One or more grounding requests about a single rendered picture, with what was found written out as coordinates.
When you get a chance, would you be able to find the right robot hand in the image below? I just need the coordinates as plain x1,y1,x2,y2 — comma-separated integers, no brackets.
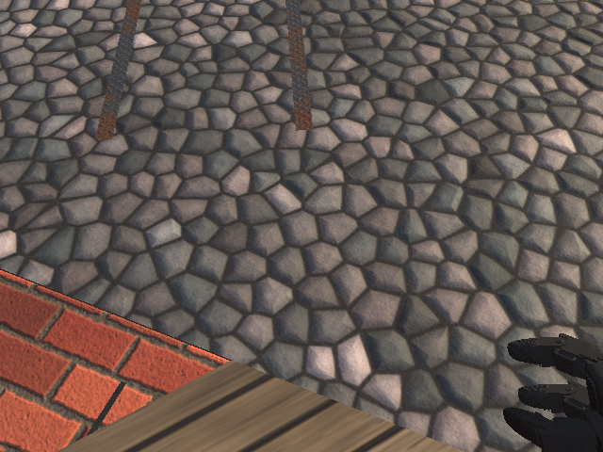
503,333,603,452

